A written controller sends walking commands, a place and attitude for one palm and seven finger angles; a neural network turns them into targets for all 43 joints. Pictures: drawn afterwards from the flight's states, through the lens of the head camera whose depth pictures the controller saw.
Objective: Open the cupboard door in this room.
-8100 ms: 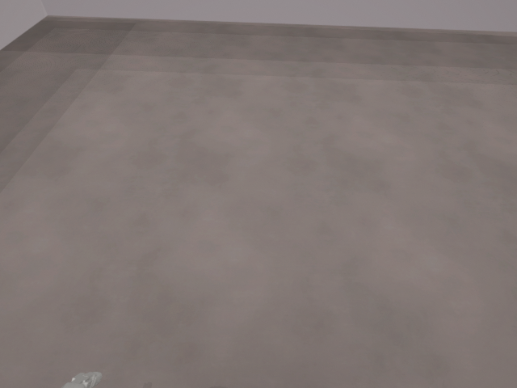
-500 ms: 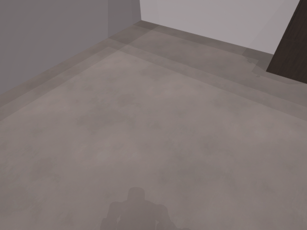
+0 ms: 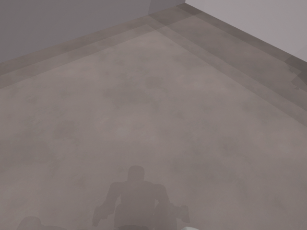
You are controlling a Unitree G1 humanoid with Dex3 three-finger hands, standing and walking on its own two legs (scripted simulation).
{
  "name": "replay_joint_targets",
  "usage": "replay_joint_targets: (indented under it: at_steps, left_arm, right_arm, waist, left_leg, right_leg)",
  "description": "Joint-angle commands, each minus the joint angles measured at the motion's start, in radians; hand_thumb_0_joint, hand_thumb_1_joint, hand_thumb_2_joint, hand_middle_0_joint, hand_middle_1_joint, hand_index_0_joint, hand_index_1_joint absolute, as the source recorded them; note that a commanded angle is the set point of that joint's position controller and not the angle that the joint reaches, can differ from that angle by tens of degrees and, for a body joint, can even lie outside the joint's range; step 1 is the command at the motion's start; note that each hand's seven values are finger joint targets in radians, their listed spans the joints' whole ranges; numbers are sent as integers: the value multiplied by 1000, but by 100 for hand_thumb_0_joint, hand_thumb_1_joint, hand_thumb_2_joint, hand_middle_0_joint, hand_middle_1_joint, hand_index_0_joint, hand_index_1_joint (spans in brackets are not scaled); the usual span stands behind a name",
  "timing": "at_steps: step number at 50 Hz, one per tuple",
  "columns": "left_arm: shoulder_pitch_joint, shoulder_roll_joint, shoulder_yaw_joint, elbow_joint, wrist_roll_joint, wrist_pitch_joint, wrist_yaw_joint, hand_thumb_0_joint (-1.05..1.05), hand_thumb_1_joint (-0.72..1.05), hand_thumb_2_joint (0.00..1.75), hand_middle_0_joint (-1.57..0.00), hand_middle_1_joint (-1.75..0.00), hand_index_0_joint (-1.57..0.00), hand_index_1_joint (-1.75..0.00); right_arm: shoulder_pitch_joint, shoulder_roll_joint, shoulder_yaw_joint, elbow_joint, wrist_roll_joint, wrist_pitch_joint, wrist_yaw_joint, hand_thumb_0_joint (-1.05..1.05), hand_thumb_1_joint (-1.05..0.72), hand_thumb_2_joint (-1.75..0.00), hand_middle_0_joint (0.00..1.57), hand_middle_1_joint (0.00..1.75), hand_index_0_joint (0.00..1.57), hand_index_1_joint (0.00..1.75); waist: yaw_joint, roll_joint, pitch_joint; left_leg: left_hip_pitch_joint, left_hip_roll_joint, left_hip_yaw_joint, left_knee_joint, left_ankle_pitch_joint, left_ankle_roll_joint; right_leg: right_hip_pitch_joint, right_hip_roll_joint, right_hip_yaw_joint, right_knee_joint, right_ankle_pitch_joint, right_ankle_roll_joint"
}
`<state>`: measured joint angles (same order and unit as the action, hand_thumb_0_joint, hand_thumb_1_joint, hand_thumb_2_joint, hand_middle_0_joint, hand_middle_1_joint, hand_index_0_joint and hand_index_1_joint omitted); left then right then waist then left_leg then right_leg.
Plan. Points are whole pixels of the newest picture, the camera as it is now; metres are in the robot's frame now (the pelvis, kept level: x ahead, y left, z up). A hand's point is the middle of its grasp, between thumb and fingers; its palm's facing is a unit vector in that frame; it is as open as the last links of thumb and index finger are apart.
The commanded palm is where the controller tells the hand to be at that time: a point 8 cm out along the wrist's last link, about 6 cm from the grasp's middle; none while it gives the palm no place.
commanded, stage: turn or walk to find it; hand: left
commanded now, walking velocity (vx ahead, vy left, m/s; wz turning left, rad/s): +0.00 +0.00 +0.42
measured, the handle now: out of the picture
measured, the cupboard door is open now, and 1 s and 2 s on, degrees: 0 0 0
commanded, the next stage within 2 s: none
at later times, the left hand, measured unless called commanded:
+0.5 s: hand out of the picture +0.01 +0.15 -0.15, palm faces +0.25 -0.93 -0.27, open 7.3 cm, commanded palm none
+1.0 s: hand out of the picture -0.04 +0.19 -0.16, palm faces +0.44 -0.85 -0.28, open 7.4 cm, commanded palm none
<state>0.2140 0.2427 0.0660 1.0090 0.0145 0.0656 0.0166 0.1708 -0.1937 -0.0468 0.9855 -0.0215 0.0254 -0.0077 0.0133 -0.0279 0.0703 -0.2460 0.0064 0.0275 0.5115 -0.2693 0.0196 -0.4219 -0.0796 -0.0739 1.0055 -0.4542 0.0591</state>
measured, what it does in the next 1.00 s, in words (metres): steps on the spot, turning left: right foot, then left foot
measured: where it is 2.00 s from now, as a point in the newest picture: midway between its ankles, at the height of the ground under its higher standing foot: outside the picture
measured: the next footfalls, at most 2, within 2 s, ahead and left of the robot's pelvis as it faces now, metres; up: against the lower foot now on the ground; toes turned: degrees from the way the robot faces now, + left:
right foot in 0.22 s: +0.03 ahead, -0.13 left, +0.00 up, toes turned +1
left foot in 0.66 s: -0.02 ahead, +0.11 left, +0.00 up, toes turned +23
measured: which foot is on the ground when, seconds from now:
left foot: down 0.00-0.22, up 0.24-0.64, down 0.66-1.00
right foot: up 0.00-0.20, down 0.22-0.66, up 0.68-1.00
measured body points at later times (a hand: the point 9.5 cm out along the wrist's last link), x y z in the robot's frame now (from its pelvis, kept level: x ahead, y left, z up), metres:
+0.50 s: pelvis -0.01 -0.05 +0.00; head +0.03 -0.07 +0.45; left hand +0.00 +0.20 -0.13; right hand +0.10 -0.29 -0.16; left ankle -0.06 +0.10 -0.67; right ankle -0.01 -0.13 -0.74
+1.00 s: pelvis -0.03 -0.04 +0.00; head +0.00 -0.04 +0.45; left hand -0.06 +0.23 -0.13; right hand +0.15 -0.23 -0.15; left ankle -0.06 +0.09 -0.74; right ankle +0.02 -0.15 -0.72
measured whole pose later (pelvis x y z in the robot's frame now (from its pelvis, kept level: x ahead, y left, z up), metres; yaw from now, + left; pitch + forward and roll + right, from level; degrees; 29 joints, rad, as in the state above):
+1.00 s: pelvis -0.03 -0.04 +0.00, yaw +25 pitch -1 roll +0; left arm 0.17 0.23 0.05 0.93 0.01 0.05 0.01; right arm 0.16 -0.21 -0.05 0.94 -0.02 0.04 0.01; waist 0.00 0.02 0.07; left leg -0.26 0.00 -0.02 0.51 -0.23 0.00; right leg -0.33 -0.06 -0.06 0.75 -0.42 0.07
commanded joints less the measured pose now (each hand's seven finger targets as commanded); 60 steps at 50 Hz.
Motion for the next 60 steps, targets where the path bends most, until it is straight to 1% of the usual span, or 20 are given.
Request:
replay_joint_targets:
  at_steps: [1, 6, 9, 11, 12, 15, 17, 27, 31, 32, 33, 34, 40, 45, 50, 51, 52, 53, 57, 60]
  left_arm:
    - [-36, 46, 5, -101, 0, -36, -4, 0, 90, 90, -20, -30, -20, -30]
    - [-29, 43, 1, -126, -6, -46, 1, 0, 90, 90, -20, -30, -20, -30]
    - [73, 69, 9, -109, -4, -62, 6, 0, 90, 90, -20, -30, -20, -30]
    - [97, 218, 34, -116, 18, -77, 17, 0, 90, 90, -20, -30, -20, -30]
    - [89, 205, 38, -129, 6, -79, 19, 0, 90, 90, -20, -30, -20, -30]
    - [-39, 118, 15, -155, 5, -77, 19, 0, 90, 90, -20, -30, -20, -30]
    - [-41, 107, 9, -161, 8, -85, 19, 0, 90, 90, -20, -30, -20, -30]
    - [89, 171, 29, -91, 17, -71, 15, 0, 90, 90, -20, -30, -20, -30]
    - [58, 169, 34, -81, 7, -61, 12, 0, 90, 90, -20, -30, -20, -30]
    - [62, 145, 31, -91, -1, -55, 8, 0, 90, 90, -20, -30, -20, -30]
    - [63, 83, 17, -128, -6, -51, 2, 0, 90, 90, -20, -30, -20, -30]
    - [-4, 74, 2, -150, 3, -41, 8, 0, 90, 90, -20, -30, -20, -30]
    - [-11, 70, 9, -108, -1, -35, -7, 0, 90, 90, -20, -30, -20, -30]
    - [-33, 55, 4, -135, -3, -36, -3, 0, 90, 90, -20, -30, -20, -30]
    - [89, 68, 9, -119, -4, -55, 1, 0, 90, 90, -20, -30, -20, -30]
    - [111, 103, 17, -117, 3, -64, 6, 0, 90, 90, -20, -30, -20, -30]
    - [121, 193, 35, -122, 17, -72, 14, 0, 90, 90, -20, -30, -20, -30]
    - [103, 226, 39, -143, 13, -70, 14, 0, 90, 90, -20, -30, -20, -30]
    - [-64, 122, 14, -182, 8, -73, 16, 0, 90, 90, -20, -30, -20, -30]
    - [-21, 114, 13, -164, 11, -78, 19, 0, 90, 90, -20, -30, -20, -30]
  right_arm:
    - [43, -202, -46, -55, -3, -17, -12, 0, -90, -90, 20, 30, 20, 30]
    - [34, -212, -56, -79, -7, -8, -6, 0, -90, -90, 20, 30, 20, 30]
    - [1, -197, -60, -101, 3, -4, 0, 0, -90, -90, 20, 30, 20, 30]
    - [-4, -90, -42, -144, 11, -5, 12, 0, -90, -90, 20, 30, 20, 30]
    - [-25, -138, -51, -142, -1, 10, 5, 0, -90, -90, 20, 30, 20, 30]
    - [5, -129, -56, -87, 0, 25, 20, 0, -90, -90, 20, 30, 20, 30]
    - [35, -116, -49, -70, 0, 29, 25, 0, -90, -90, 20, 30, 20, 30]
    - [-80, -91, -19, -94, 12, 15, 23, 0, -90, -90, 20, 30, 20, 30]
    - [7, -113, -21, -75, 9, -1, 19, 0, -90, -90, 20, 30, 20, 30]
    - [48, -167, -34, -69, 4, -12, 18, 0, -90, -90, 20, 30, 20, 30]
    - [94, -263, -55, -69, -2, -16, 14, 0, -90, -90, 20, 30, 20, 30]
    - [135, -285, -60, -51, 2, -8, 8, 0, -90, -90, 20, 30, 20, 30]
    - [-4, -212, -38, -88, 0, -17, -9, 0, -90, -90, 20, 30, 20, 30]
    - [19, -221, -51, -91, -4, -9, -2, 0, -90, -90, 20, 30, 20, 30]
    - [-33, -213, -61, -116, 1, 2, 6, 0, -90, -90, 20, 30, 20, 30]
    - [-22, -174, -59, -124, 7, 0, 9, 0, -90, -90, 20, 30, 20, 30]
    - [-10, -108, -47, -147, 13, 0, 15, 0, -90, -90, 20, 30, 20, 30]
    - [-42, -128, -52, -161, 5, 11, 12, 0, -90, -90, 20, 30, 20, 30]
    - [31, -127, -58, -91, -3, 33, 28, 0, -90, -90, 20, 30, 20, 30]
    - [25, -119, -51, -81, 1, 33, 31, 0, -90, -90, 20, 30, 20, 30]
  waist:
    - [-41, 162, -85]
    - [-39, 194, -115]
    - [14, 123, -140]
    - [30, -274, -103]
    - [43, -269, -103]
    - [-29, -87, -26]
    - [-32, -128, -46]
    - [46, -170, -85]
    - [-11, -111, -114]
    - [-35, 27, -155]
    - [-53, 298, -162]
    - [-83, 308, -154]
    - [-25, 159, -76]
    - [-41, 181, -86]
    - [19, 153, -107]
    - [28, 64, -114]
    - [32, -193, -109]
    - [51, -260, -89]
    - [-38, -118, -10]
    - [-17, -142, -23]
  left_leg:
    - [122, 237, -245, -182, 391, 148]
    - [103, 220, -290, -126, 495, 145]
    - [-25, 148, -267, -26, 360, 74]
    - [-331, -68, -54, 302, -248, -49]
    - [-321, -28, -113, 476, -322, -46]
    - [-319, 11, -102, 696, -161, -61]
    - [-302, 15, -71, 694, -114, -80]
    - [-180, 24, 45, 280, -189, -77]
    - [31, 27, 75, -42, 31, -53]
    - [184, 110, -27, -127, 218, -16]
    - [303, 346, -327, -137, 573, 107]
    - [222, 409, -350, -173, 568, 190]
    - [91, 246, -200, -171, 446, 142]
    - [91, 239, -247, -165, 396, 151]
    - [-53, 167, -255, -64, 286, 90]
    - [-141, 108, -217, 17, 169, 42]
    - [-314, -22, -76, 218, -87, -29]
    - [-314, -43, -77, 441, -305, -44]
    - [-296, 15, -86, 720, -120, -56]
    - [-276, 22, -50, 650, -108, -77]
  right_leg:
    - [-62, 2, 35, -58, -1, 12]
    - [53, 36, 23, -275, 9, 7]
    - [277, 29, 14, -591, 246, 1]
    - [420, -349, 375, -713, 435, -150]
    - [324, -393, 383, -723, 494, -214]
    - [239, -262, 175, -678, 530, -191]
    - [267, -231, 88, -664, 588, -177]
    - [379, -278, 25, -587, 749, -203]
    - [291, -253, -48, -456, 645, -121]
    - [166, -203, -92, -323, 490, -65]
    - [-78, -76, -126, -136, -14, 6]
    - [-81, -42, -46, 8, -218, 5]
    - [-57, -28, 31, 34, -6, 13]
    - [-3, 2, 25, -133, -11, 16]
    - [255, 38, -10, -514, 206, 5]
    - [354, -31, 51, -629, 249, -11]
    - [425, -268, 309, -710, 273, -96]
    - [291, -409, 408, -763, 272, -204]
    - [157, -250, 148, -728, 268, -164]
    - [208, -240, 86, -714, 355, -163]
